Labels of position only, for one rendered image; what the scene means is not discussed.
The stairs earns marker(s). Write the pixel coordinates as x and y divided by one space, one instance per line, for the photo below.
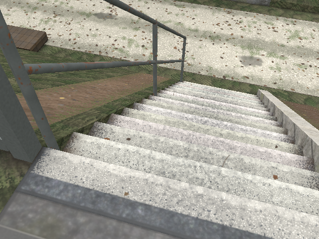
211 137

